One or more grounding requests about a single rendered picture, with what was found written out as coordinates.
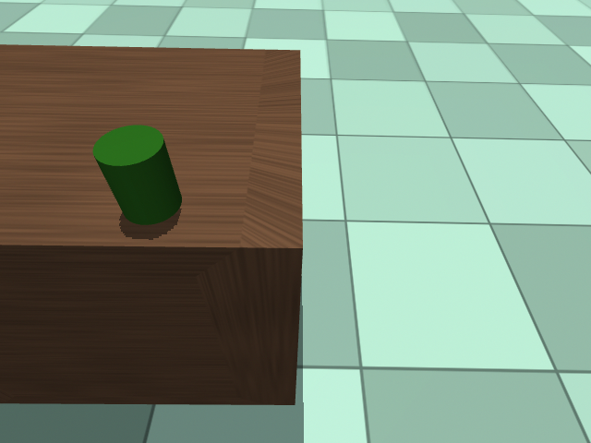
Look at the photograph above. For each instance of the can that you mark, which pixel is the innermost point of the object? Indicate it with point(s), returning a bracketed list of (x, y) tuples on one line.
[(137, 167)]

